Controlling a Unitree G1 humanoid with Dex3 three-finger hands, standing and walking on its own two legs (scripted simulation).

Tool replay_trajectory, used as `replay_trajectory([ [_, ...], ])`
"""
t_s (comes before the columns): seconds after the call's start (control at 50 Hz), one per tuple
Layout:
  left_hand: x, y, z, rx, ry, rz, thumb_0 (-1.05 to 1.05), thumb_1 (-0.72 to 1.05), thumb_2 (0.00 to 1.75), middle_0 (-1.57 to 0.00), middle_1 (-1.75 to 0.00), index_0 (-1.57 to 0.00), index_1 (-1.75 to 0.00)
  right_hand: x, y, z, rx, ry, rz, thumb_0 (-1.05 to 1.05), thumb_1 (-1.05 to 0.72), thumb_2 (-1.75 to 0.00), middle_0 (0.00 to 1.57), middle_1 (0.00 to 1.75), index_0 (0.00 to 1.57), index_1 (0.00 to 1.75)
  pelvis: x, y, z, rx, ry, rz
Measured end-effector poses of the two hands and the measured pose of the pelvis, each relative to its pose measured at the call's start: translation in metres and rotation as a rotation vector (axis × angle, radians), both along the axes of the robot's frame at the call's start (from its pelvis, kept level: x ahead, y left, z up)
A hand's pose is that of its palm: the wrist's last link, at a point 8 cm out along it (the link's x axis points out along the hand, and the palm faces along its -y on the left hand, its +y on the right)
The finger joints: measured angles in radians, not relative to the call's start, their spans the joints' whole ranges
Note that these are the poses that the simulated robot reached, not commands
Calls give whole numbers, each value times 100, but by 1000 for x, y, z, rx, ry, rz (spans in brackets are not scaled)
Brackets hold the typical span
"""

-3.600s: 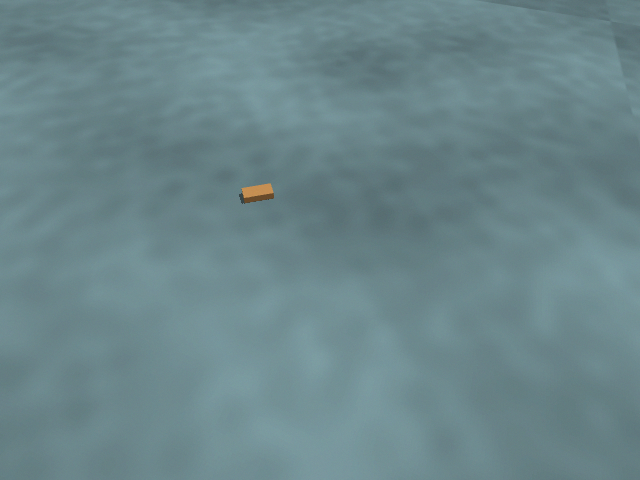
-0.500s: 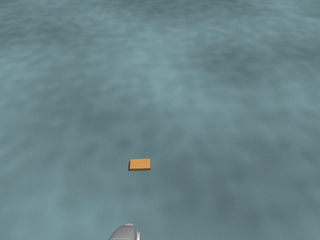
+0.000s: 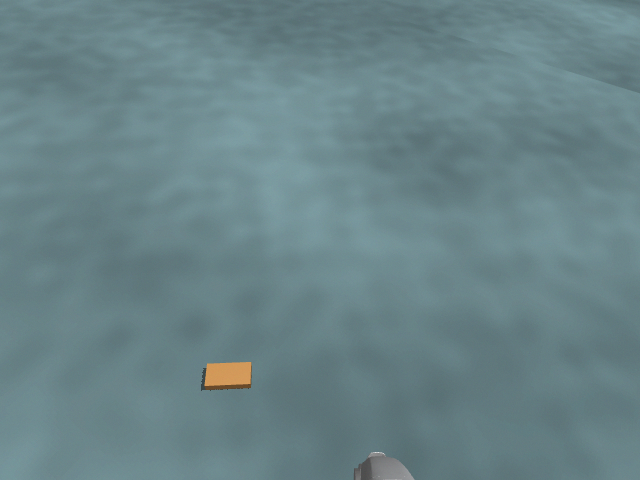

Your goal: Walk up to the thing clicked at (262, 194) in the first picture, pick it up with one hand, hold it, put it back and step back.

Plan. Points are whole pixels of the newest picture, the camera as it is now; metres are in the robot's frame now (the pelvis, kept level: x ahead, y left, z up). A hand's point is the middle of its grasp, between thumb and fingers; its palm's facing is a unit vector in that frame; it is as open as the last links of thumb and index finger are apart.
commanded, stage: walk up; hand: left
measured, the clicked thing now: (228, 375) +0.55 +0.21 -0.75
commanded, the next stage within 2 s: none
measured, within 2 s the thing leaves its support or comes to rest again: neither
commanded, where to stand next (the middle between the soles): +0.15 +0.00 m, yaw +2 degrees
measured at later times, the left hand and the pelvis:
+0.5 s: hand out of the picture +0.10 +0.24 -0.15, palm faces +0.03 -0.90 -0.44, open 7.4 cm; pelvis +0.05 -0.04 -0.02, yaw +5 degrees
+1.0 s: hand out of the picture +0.09 +0.27 -0.15, palm faces +0.05 -0.92 -0.39, open 7.4 cm; pelvis +0.06 -0.01 +0.00, yaw +4 degrees
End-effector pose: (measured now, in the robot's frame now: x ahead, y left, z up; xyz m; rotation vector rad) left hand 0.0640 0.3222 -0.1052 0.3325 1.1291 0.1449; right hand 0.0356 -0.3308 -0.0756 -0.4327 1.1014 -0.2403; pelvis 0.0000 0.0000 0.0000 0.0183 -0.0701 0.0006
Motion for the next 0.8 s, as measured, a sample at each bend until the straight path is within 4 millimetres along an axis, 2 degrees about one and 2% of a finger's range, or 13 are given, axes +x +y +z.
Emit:
replay_trajectory([
  [0.12, 24, -28, 9, 111, -18, 29, 0, 91, 90, -20, -30, -20, -30, 36, -46, -43, 38, 51, -16, 1, -90, -90, 21, 30, 20, 30, 34, -40, -18, -16, 13, 15],
  [0.22, 23, -55, 22, 122, -1, 58, 0, 91, 90, -20, -30, -20, -30, 74, -43, -57, 100, 73, 17, 1, -90, -90, 20, 30, 20, 30, 46, -53, -10, -2, 16, 22],
  [0.3, 20, -64, 25, 133, 25, 67, 0, 90, 90, -20, -30, -20, -30, 97, -35, -59, 136, 75, 44, 1, -90, -90, 21, 30, 20, 30, 53, -59, -5, -3, 23, 28],
  [0.42, 22, -57, 13, 137, 30, 86, 0, 90, 90, -21, -30, -20, -30, 119, -28, -58, 125, 98, 71, 1, -90, -90, 21, 30, 20, 30, 58, -57, -10, -14, 33, 55],
  [0.5, 26, -43, -4, 121, 15, 98, 0, 90, 90, -21, -30, -20, -30, 132, -21, -55, 86, 77, 85, 1, -90, -90, 21, 30, 20, 30, 55, -45, -19, -16, 37, 82],
  [0.58, 29, -33, -17, 96, 17, 112, 0, 90, 90, -20, -30, -20, -30, 134, -10, -44, 65, 41, 93, 1, -90, -90, 21, 30, 20, 30, 50, -34, -20, 6, 25, 78],
  [0.66, 30, -31, -18, 77, 21, 107, 0, 90, 90, -20, -30, -20, -30, 134, -4, -35, 66, 20, 82, 1, -90, -89, 21, 30, 20, 30, 50, -31, -16, -16, 28, 77],
  [0.8, 15, -30, -13, 76, 27, 113, 0, 90, 90, -20, -30, -20, -30, 137, 10, -39, 102, 8, 74, 1, -90, -90, 21, 30, 20, 30, 48, -24, -12, -35, 8, 75],
])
